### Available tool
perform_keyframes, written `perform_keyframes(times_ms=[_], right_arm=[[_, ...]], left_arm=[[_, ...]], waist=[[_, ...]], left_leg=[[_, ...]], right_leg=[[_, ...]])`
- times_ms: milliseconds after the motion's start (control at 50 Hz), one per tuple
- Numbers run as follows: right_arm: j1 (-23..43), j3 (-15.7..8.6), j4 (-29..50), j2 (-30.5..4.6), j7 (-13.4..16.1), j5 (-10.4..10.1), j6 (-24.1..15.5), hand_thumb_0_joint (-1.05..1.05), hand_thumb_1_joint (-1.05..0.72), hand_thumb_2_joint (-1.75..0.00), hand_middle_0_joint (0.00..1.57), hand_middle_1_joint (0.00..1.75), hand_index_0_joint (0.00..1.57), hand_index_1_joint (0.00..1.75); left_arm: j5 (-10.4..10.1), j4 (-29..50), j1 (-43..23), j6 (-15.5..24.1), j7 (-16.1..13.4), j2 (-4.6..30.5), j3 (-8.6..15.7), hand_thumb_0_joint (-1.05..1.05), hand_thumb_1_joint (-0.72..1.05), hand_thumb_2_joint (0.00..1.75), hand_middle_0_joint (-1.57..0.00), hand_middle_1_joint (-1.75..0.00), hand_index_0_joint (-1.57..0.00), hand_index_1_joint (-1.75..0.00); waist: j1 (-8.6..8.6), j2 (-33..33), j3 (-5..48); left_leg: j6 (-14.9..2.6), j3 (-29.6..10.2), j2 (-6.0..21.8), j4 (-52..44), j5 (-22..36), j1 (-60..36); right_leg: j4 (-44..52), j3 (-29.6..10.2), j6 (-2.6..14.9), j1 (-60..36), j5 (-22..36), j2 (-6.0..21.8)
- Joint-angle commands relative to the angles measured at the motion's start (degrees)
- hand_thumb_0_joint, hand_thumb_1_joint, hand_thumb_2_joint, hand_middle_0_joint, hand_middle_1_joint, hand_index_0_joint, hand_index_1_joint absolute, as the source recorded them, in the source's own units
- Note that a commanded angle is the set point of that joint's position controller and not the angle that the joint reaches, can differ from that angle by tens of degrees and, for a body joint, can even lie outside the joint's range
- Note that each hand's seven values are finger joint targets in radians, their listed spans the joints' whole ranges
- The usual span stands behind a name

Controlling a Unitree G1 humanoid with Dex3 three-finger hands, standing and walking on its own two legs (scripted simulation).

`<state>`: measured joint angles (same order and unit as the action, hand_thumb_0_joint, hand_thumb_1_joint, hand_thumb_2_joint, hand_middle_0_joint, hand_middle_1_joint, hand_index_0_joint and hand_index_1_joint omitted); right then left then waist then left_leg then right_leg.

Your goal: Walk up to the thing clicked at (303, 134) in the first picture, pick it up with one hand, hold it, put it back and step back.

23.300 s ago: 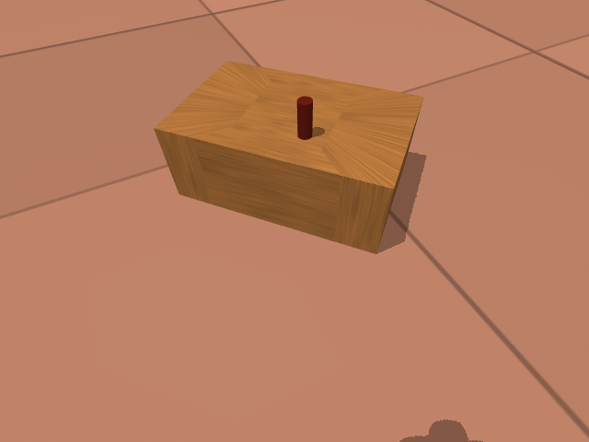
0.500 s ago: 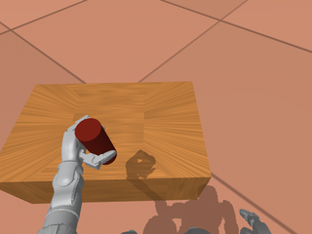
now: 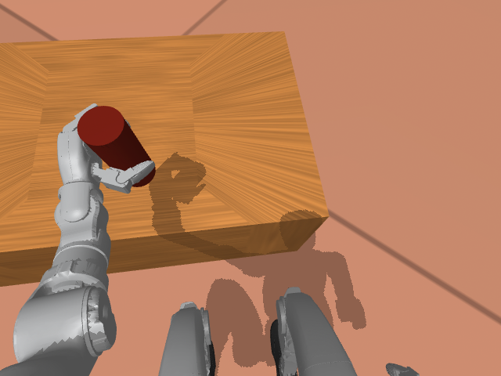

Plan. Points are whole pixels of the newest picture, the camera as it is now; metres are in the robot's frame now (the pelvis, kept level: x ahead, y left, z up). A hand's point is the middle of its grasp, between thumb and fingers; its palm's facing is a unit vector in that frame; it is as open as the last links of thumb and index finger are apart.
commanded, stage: crouch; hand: left
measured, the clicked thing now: (122, 152) +0.46 +0.17 +0.02
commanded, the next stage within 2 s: lower in 0.74 s
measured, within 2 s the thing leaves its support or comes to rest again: rests again in 1.72 s
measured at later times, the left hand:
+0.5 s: hand (130, 145) +0.52 +0.18 -0.05, palm faces +0.12 -0.99 -0.03, open 9.3 cm
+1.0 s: hand (136, 143) +0.54 +0.18 -0.08, palm faces +0.12 -0.99 -0.04, open 9.3 cm
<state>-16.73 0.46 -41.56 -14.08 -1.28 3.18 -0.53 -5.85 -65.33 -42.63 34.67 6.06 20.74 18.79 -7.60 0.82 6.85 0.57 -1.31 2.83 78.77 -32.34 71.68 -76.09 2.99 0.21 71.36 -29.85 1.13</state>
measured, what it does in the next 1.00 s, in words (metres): lowers itself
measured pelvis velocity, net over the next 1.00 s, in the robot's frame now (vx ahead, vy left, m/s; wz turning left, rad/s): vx -0.02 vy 0.00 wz -0.03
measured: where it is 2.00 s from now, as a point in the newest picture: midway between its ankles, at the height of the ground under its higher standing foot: outside the picture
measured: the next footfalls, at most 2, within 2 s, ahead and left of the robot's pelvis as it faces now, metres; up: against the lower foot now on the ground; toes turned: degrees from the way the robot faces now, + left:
none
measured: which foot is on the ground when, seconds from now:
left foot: down 0.00-1.00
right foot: down 0.00-1.00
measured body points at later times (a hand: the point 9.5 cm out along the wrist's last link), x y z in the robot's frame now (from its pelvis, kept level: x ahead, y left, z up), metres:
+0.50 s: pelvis -0.02 +0.00 -0.07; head +0.17 +0.02 +0.34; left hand +0.51 +0.23 -0.05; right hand +0.01 -0.27 -0.19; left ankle +0.04 +0.12 -0.60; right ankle +0.05 -0.12 -0.60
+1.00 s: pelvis -0.02 +0.00 -0.10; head +0.19 +0.03 +0.30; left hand +0.53 +0.23 -0.08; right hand -0.02 -0.26 -0.21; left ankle +0.04 +0.12 -0.60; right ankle +0.05 -0.12 -0.60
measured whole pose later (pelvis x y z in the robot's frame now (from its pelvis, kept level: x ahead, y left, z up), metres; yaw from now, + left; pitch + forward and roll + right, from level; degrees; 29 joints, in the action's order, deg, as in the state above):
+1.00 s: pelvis -0.02 +0.00 -0.10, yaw -2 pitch +35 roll -4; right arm -15.7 3.6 -40.1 -13.9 -2.5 4.1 0.6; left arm 0.5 -73.6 -60.5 28.1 4.0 32.2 24.8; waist -13.3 1.8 8.8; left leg 0.3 -3.1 3.1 99.3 -36.5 98.2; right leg -95.2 3.7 0.2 97.2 -33.2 1.0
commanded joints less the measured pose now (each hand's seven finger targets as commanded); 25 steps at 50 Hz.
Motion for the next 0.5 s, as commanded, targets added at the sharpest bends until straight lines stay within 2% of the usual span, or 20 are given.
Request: perform_keyframes(times_ms=[0,60,80,100,120,180,200,220,260,280,300,320,360,400,420,480], right_arm=[[-7.45,-3.42,3.01,-10.51,-0.11,0.29,-0.85,0.0,-0.93,-0.91,0.2,0.3,0.2,0.3],[-7.98,-3.14,3.49,-10.51,-0.47,0.38,-0.63,0.0,-0.93,-0.91,0.2,0.3,0.2,0.3],[-8.31,-3.01,2.99,-10.57,-0.52,0.49,-0.49,0.0,-0.93,-0.91,0.2,0.3,0.2,0.3],[-8.12,-2.93,3.34,-10.45,-0.58,0.47,-0.4,0.0,-0.93,-0.91,0.2,0.3,0.2,0.3],[-8.08,-3.06,2.81,-10.55,-0.66,0.45,-0.31,0.0,-0.93,-0.91,0.2,0.3,0.2,0.3],[-7.68,-2.95,2.33,-10.23,-0.78,0.7,0.1,0.0,-0.93,-0.91,0.2,0.3,0.2,0.3],[-7.41,-3.03,2.6,-10.25,-0.77,0.75,0.14,0.0,-0.93,-0.91,0.2,0.3,0.2,0.3],[-7.76,-2.99,2.75,-10.27,-0.86,0.89,0.06,0.0,-0.93,-0.91,0.2,0.3,0.2,0.3],[-8.14,-3.05,1.95,-10.73,-0.75,0.88,0.05,0.0,-0.93,-0.91,0.2,0.3,0.2,0.3],[-8.19,-2.83,2.34,-10.73,-0.72,0.82,0.06,0.0,-0.93,-0.91,0.2,0.3,0.2,0.3],[-8.5,-2.9,2.15,-11.02,-0.68,0.73,0.06,0.0,-0.93,-0.91,0.2,0.3,0.2,0.3],[-8.51,-2.64,2.01,-10.95,-0.72,0.8,0.1,0.0,-0.93,-0.91,0.2,0.3,0.2,0.3],[-8.66,-2.46,2.04,-11.02,-0.76,0.85,0.13,0.0,-0.93,-0.91,0.2,0.3,0.2,0.3],[-8.88,-2.39,2.08,-11.05,-0.78,0.88,0.19,0.0,-0.93,-0.91,0.2,0.3,0.2,0.3],[-9.08,-2.38,2.02,-11.21,-0.78,0.82,0.24,0.0,-0.93,-0.91,0.2,0.3,0.2,0.3],[-8.92,-2.15,2.27,-11.15,-0.67,0.93,0.23,0.0,-0.94,-0.91,0.2,0.3,0.2,0.3]], left_arm=[[-0.78,13.24,-28.11,5.93,-0.2,14.26,4.38,0.0,0.22,1.27,-1.36,-1.44,-1.36,-1.45],[0.21,17.41,-33.67,6.21,-0.33,18.59,6.32,0.0,0.25,1.29,-1.37,-1.46,-1.38,-1.47],[0.38,15.26,-34.0,6.05,-0.36,18.43,6.45,0.0,0.23,1.28,-1.35,-1.44,-1.36,-1.45],[0.43,14.03,-33.51,5.69,-0.61,18.1,6.98,0.0,0.23,1.29,-1.36,-1.45,-1.36,-1.46],[0.32,12.04,-33.29,5.41,-0.72,17.88,7.38,0.0,0.22,1.29,-1.35,-1.45,-1.35,-1.46],[1.57,12.78,-36.3,5.19,-1.69,20.95,8.21,0.0,0.2,1.28,-1.35,-1.44,-1.35,-1.45],[2.01,13.05,-37.12,4.93,-1.68,21.37,7.75,0.0,0.19,1.28,-1.35,-1.45,-1.36,-1.46],[2.19,12.31,-37.36,4.66,-1.46,19.67,6.86,0.0,0.2,1.28,-1.35,-1.46,-1.36,-1.46],[2.29,11.17,-37.46,4.09,-1.04,20.59,7.12,0.0,0.21,1.27,-1.35,-1.45,-1.36,-1.45],[2.29,13.18,-39.84,4.08,-0.82,21.57,6.93,0.0,0.22,1.28,-1.35,-1.45,-1.36,-1.45],[2.14,11.23,-38.6,3.6,-0.54,21.84,7.62,0.0,0.23,1.28,-1.35,-1.45,-1.36,-1.46],[2.1,11.47,-39.81,3.45,-0.25,21.49,6.76,0.0,0.24,1.28,-1.36,-1.46,-1.37,-1.46],[2.35,12.22,-41.67,3.0,-0.62,22.95,7.62,0.0,0.21,1.3,-1.36,-1.47,-1.37,-1.47],[2.31,11.62,-42.84,2.46,-0.4,21.61,6.78,0.0,0.19,1.3,-1.35,-1.46,-1.35,-1.47],[2.23,11.65,-42.89,2.27,-0.58,22.76,7.5,0.0,0.19,1.29,-1.35,-1.46,-1.36,-1.47],[2.72,12.18,-44.35,1.83,-0.61,23.94,7.53,0.0,0.19,1.29,-1.34,-1.45,-1.35,-1.46]], waist=[[-0.14,5.95,37.33],[-0.53,8.39,42.51],[-1.29,8.55,41.41],[-1.23,8.34,39.93],[-1.95,7.31,38.63],[-1.66,8.37,37.54],[-1.96,9.09,38.03],[-3.37,9.32,39.08],[-3.16,9.94,39.78],[-3.4,10.67,40.96],[-3.12,10.16,40.68],[-3.51,11.14,40.49],[-3.37,12.21,40.86],[-4.3,12.78,41.25],[-3.67,12.34,41.82],[-4.06,12.41,42.65]], left_leg=[[-1.74,-1.77,-2.16,-5.15,19.68,-16.52],[-1.7,-2.06,-1.77,-2.42,23.75,-17.11],[-1.61,-2.38,-1.74,-2.03,23.35,-16.44],[-1.64,-2.3,-1.8,-1.98,21.32,-14.9],[-1.83,-2.32,-1.73,-1.44,18.67,-13.15],[-1.68,-2.13,-1.61,-1.06,11.47,-9.21],[-1.7,-1.94,-1.55,-0.47,10.06,-8.72],[-1.72,-2.07,-1.51,0.34,10.71,-8.55],[-1.59,-2.48,-1.41,1.13,13.21,-9.59],[-1.64,-2.4,-1.36,1.74,13.61,-9.54],[-1.68,-2.53,-1.35,2.17,14.53,-9.26],[-1.62,-2.53,-1.33,2.49,14.31,-8.7],[-1.47,-2.79,-1.32,2.81,14.25,-8.61],[-1.4,-3.08,-1.18,3.56,14.84,-9.13],[-1.45,-3.02,-1.16,3.74,15.21,-8.93],[-1.76,-2.5,-1.32,5.21,14.32,-6.16]], right_leg=[[5.12,-1.45,2.04,-15.19,18.77,-1.42],[2.56,-1.75,2.11,-13.86,21.85,-1.27],[1.86,-1.56,2.19,-12.77,21.27,-1.28],[1.78,-1.45,2.24,-11.72,19.52,-1.43],[1.93,-1.56,2.11,-10.48,17.52,-1.46],[1.83,-2.73,2.03,-8.7,10.73,-1.49],[1.92,-3.27,1.97,-8.24,9.6,-1.46],[1.44,-3.01,1.96,-8.02,10.43,-1.43],[-0.11,-2.09,2.25,-6.07,12.3,-1.63],[-0.49,-2.24,2.23,-5.94,12.64,-1.66],[-0.98,-2.04,2.23,-5.68,13.38,-1.65],[-1.45,-2.12,2.32,-4.85,13.07,-1.66],[-2.32,-1.87,2.46,-3.28,12.58,-1.6],[-2.91,-1.43,2.59,-1.15,12.67,-1.59],[-3.04,-1.5,2.54,-1.62,12.99,-1.72],[-3.58,-2.27,2.26,-2.76,13.28,-1.52]])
